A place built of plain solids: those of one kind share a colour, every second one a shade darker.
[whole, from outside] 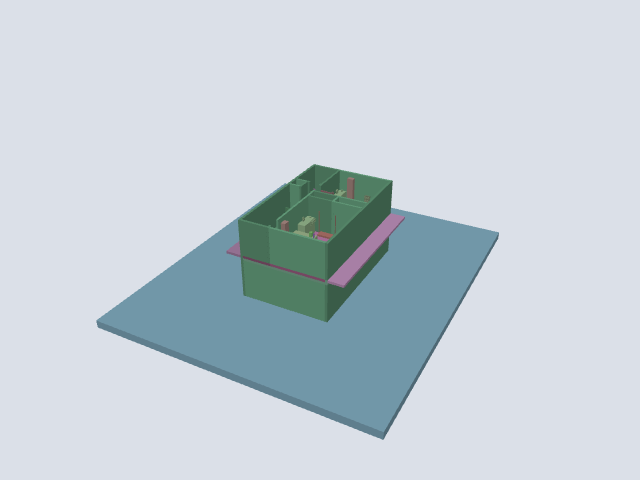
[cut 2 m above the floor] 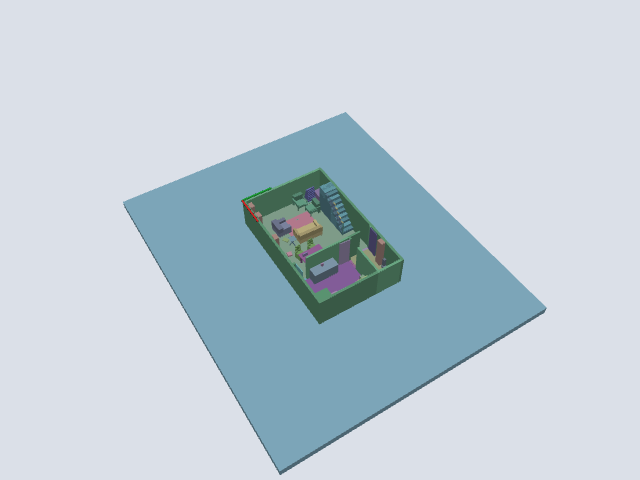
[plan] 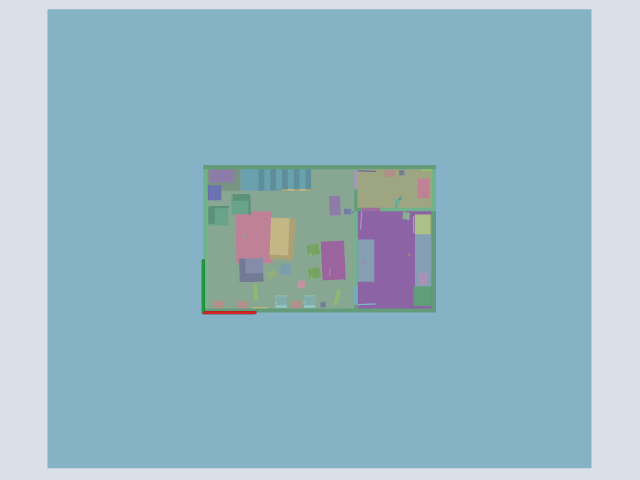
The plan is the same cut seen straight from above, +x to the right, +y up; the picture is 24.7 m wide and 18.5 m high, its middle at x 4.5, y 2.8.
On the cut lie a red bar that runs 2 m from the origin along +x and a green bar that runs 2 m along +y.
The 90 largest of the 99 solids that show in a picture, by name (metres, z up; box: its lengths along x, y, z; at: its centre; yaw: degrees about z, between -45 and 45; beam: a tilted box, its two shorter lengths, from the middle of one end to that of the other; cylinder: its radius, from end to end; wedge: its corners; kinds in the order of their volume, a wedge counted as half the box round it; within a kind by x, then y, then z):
{
 "under_1": {"box": [20.97, 17.69, 0.5], "at": [4.49, 2.85, -0.33]},
 "wall_1": {"box": [0.16, 3.51, 2.33], "at": [0.08, 1.92, 3.92]},
 "wall_2": {"box": [0.16, 5.37, 2.75], "at": [0.08, 2.85, 1.08]},
 "wall_3": {"box": [0.16, 1.73, 2.33], "at": [0.08, 4.67, 3.92]},
 "wall_4": {"box": [0.31, 0.13, 2.33], "at": [0.15, 3.73, 3.92]},
 "wall_5": {"box": [4.44, 0.13, 2.33], "at": [3.24, 3.73, 3.92]},
 "wall_6": {"box": [8.97, 0.16, 5.38], "at": [4.49, 0.08, 2.39]},
 "wall_7": {"box": [8.97, 0.16, 5.38], "at": [4.49, 5.61, 2.39]},
 "wall_8": {"box": [0.13, 1.8, 2.33], "at": [4.59, 1.06, 3.92]},
 "wall_9": {"box": [0.13, 1.58, 2.33], "at": [4.59, 2.88, 3.92]},
 "wall_10": {"box": [0.87, 0.13, 2.33], "at": [4.96, 2.02, 3.92]},
 "wall_11": {"box": [0.13, 1.8, 2.33], "at": [5.33, 1.06, 3.92]},
 "wall_12": {"box": [0.13, 1.58, 2.33], "at": [5.33, 2.88, 3.92]},
 "wall_13": {"box": [0.13, 0.7, 2.33], "at": [5.54, 5.18, 3.92]},
 "wall_14": {"box": [0.13, 2.89, 2.75], "at": [5.88, 2.46, 1.08]},
 "wall_15": {"box": [0.13, 0.72, 2.75], "at": [5.88, 4.4, 1.08]},
 "wall_16": {"box": [0.29, 0.13, 2.75], "at": [5.96, 3.98, 1.08]},
 "wall_17": {"box": [0.96, 0.13, 2.33], "at": [5.96, 4.76, 3.92]},
 "wall_18": {"box": [0.13, 0.7, 2.33], "at": [6.37, 5.18, 3.92]},
 "wall_19": {"box": [2.8, 0.13, 2.33], "at": [7.57, 3.73, 3.92]},
 "wall_20": {"box": [2.15, 0.13, 2.75], "at": [7.89, 3.98, 1.08]},
 "wall_21": {"box": [0.16, 3.51, 2.33], "at": [8.89, 1.92, 3.92]},
 "wall_22": {"box": [0.16, 3.75, 2.75], "at": [8.89, 2.04, 1.08]},
 "wall_23": {"box": [0.16, 1.73, 2.33], "at": [8.89, 4.67, 3.92]},
 "wall_24": {"box": [0.16, 1.49, 2.75], "at": [8.89, 4.79, 1.08]},
 "stair_1": {"box": [0.23, 0.83, 2.84], "at": [1.56, 5.12, 1.12]},
 "stair_2": {"box": [0.68, 0.83, 2.42], "at": [1.79, 5.12, 0.91]},
 "stair_3": {"box": [0.91, 0.83, 2.21], "at": [1.9, 5.12, 0.8]},
 "stair_4": {"box": [1.13, 0.83, 1.99], "at": [2.02, 5.12, 0.7]},
 "stair_5": {"box": [1.36, 0.83, 1.78], "at": [2.13, 5.12, 0.59]},
 "stair_6": {"box": [1.58, 0.83, 1.57], "at": [2.24, 5.12, 0.49]},
 "stair_7": {"box": [1.81, 0.83, 1.36], "at": [2.36, 5.12, 0.38]},
 "stair_8": {"box": [2.04, 0.83, 1.15], "at": [2.47, 5.12, 0.27]},
 "stair_9": {"box": [2.26, 0.83, 0.94], "at": [2.58, 5.12, 0.17]},
 "stair_10": {"box": [2.49, 0.83, 0.72], "at": [2.7, 5.12, 0.06]},
 "stair_11": {"box": [2.72, 0.83, 0.51], "at": [2.81, 5.12, -0.04]},
 "floor_living_1": {"box": [1.29, 0.83, 0.5], "at": [0.81, 5.12, -0.25]},
 "floor_living_2": {"box": [5.66, 4.54, 0.5], "at": [2.99, 2.43, -0.25]},
 "floor_living_3": {"box": [1.65, 0.83, 0.5], "at": [4.99, 5.12, -0.25]},
 "floor_kitchen_1": {"box": [2.86, 3.75, 0.5], "at": [7.38, 2.04, -0.25]},
 "upper_floor_next_1": {"box": [8.97, 1.0, 0.16], "at": [4.49, -0.5, 2.67]},
 "upper_floor_next_2": {"box": [8.97, 1.0, 0.16], "at": [4.49, 6.19, 2.67]},
 "upper_floor_bedroom_1": {"box": [4.37, 3.51, 0.16], "at": [2.34, 1.92, 2.67]},
 "floor_hall_1": {"box": [2.86, 1.49, 0.5], "at": [7.38, 4.79, -0.25]},
 "billy_1": {"box": [0.42, 0.28, 2.02], "at": [0.58, 0.31, 1.01]},
 "billy_2": {"box": [0.42, 0.28, 2.02], "at": [1.49, 3.52, 3.76]},
 "billy_3": {"box": [0.42, 0.28, 2.02], "at": [1.5, 0.31, 1.01]},
 "billy_4": {"box": [0.42, 0.28, 2.02], "at": [3.58, 0.31, 1.01]},
 "billy_5": {"box": [0.42, 0.28, 2.02], "at": [7.19, 5.38, 1.01]},
 "billy_6": {"box": [0.28, 0.42, 2.02], "at": [8.66, 2.78, 3.76]},
 "chest_drawers_1": {"box": [1.24, 0.5, 1.03], "at": [3.79, 3.41, 3.27]},
 "chest_drawers_2": {"box": [1.04, 0.5, 0.95], "at": [8.27, 3.41, 3.23]},
 "fridge_1": {"box": [0.7, 0.75, 1.72], "at": [8.45, 0.63, 0.86]},
 "counter_run_1": {"box": [0.61, 1.63, 0.78], "at": [6.26, 2.0, 0.49]},
 "counter_run_2": {"box": [0.64, 1.63, 0.038], "at": [6.28, 2.0, 0.9]},
 "counter_run_3": {"box": [0.64, 2.01, 0.038], "at": [8.48, 2.02, 0.9]},
 "sofa_1": {"box": [0.92, 0.17, 0.18], "at": [3.01, 2.13, 0.54], "yaw": -2.3},
 "sofa_2": {"box": [0.93, 1.6, 0.34], "at": [3.05, 2.85, 0.28], "yaw": -2.3},
 "sofa_3": {"box": [0.92, 0.17, 0.18], "at": [3.07, 3.56, 0.54], "yaw": -2.3},
 "sofa_4": {"box": [0.23, 1.6, 0.39], "at": [3.41, 2.83, 0.65], "yaw": -2.3},
 "armchair_club_1": {"box": [0.24, 0.87, 0.18], "at": [1.51, 1.65, 0.51], "yaw": 1.3},
 "armchair_club_2": {"box": [0.92, 0.9, 0.35], "at": [1.85, 1.64, 0.24], "yaw": 1.3},
 "armchair_club_3": {"box": [0.92, 0.33, 0.38], "at": [1.86, 1.35, 0.61], "yaw": 1.3},
 "armchair_club_4": {"box": [0.24, 0.87, 0.18], "at": [2.19, 1.67, 0.51], "yaw": 1.3},
 "range_flat_1": {"box": [0.65, 0.76, 0.94], "at": [8.48, 3.4, 0.47]},
 "cube_shelf_1": {"box": [0.39, 1.46, 0.76], "at": [2.72, 2.92, 3.13]},
 "armchair_frame_1": {"box": [0.26, 0.62, 0.41], "at": [0.32, 3.73, 0.61]},
 "armchair_frame_2": {"box": [0.74, 0.63, 0.18], "at": [0.6, 3.74, 0.32]},
 "armchair_frame_3": {"box": [0.63, 0.74, 0.18], "at": [1.45, 4.16, 0.32], "yaw": 1.3},
 "armchair_frame_4": {"box": [0.62, 0.26, 0.41], "at": [1.45, 4.44, 0.61], "yaw": 1.3},
 "trunk_1": {"box": [0.95, 0.5, 0.42], "at": [0.72, 5.26, 0.21]},
 "trunk_2": {"box": [0.43, 0.76, 0.31], "at": [5.08, 4.12, 0.15], "yaw": 2.5},
 "wall_band_1": {"box": [0.16, 5.37, 0.31], "at": [0.08, 2.85, 2.6]},
 "rug_1": {"box": [1.4, 2.0, 0.08], "at": [1.96, 2.9, -0.03], "yaw": 0.7},
 "rug_2": {"box": [0.45, 0.75, 0.08], "at": [8.49, 4.79, -0.03], "yaw": -0.6},
 "wall_foot_1": {"box": [0.16, 3.51, 0.17], "at": [0.08, 1.92, 2.68]},
 "wall_foot_2": {"box": [0.16, 1.73, 0.17], "at": [0.08, 4.67, 2.68]},
 "leaf_kitchen_door_1": {"box": [0.05, 0.71, 2.03], "at": [6.09, 3.56, 1.01], "yaw": -4.0},
 "leaf_living_door_1": {"box": [0.71, 0.05, 2.03], "at": [6.3, 5.46, 1.01], "yaw": -2.0},
 "clothes_rail_1": {"box": [0.44, 1.13, 0.12], "at": [4.29, 2.25, 2.81]},
 "dish_rack_1": {"box": [0.35, 0.47, 0.34], "at": [8.47, 1.3, 1.08]},
 "floor_gap_dining_door_1": {"box": [0.13, 0.71, 0.5], "at": [5.88, 0.67, -0.25]},
 "floor_gap_kitchen_door_1": {"box": [0.71, 0.13, 0.5], "at": [6.46, 3.98, -0.25]},
 "floor_gap_living_door_1": {"box": [0.13, 0.71, 0.5], "at": [5.88, 5.12, -0.25]},
 "dining_table_1": {"box": [0.9, 1.5, 0.031], "at": [5.01, 2.01, 0.73], "yaw": 2.6},
 "hifi_speaker_1": {"box": [0.29, 0.23, 0.4], "at": [5.57, 3.9, 0.2]},
 "yoga_roll_1": {"box": [0.16, 0.65, 0.12], "at": [2.02, 0.76, 0.06], "yaw": 2.9},
 "yoga_roll_2": {"box": [0.16, 0.65, 0.12], "at": [5.16, 0.6, 0.06], "yaw": -14.6},
 "folding_chair_1": {"box": [0.45, 0.39, 0.06], "at": [3.0, 0.41, 0.43]},
 "folding_chair_2": {"box": [0.45, 0.39, 0.06], "at": [4.1, 0.41, 0.43]}
}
